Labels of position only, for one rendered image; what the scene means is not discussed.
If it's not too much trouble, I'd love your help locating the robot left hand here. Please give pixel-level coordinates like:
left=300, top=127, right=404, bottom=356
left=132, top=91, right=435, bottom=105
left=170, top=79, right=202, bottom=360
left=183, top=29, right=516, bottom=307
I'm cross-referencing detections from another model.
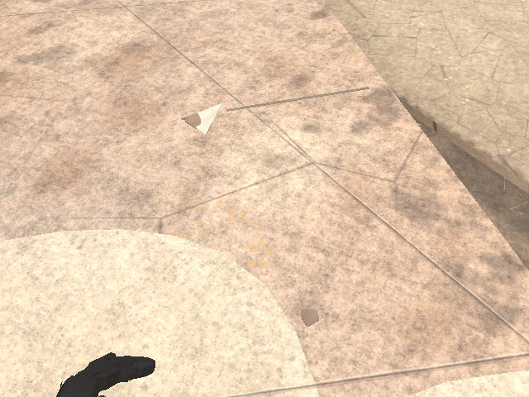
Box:
left=56, top=352, right=155, bottom=397

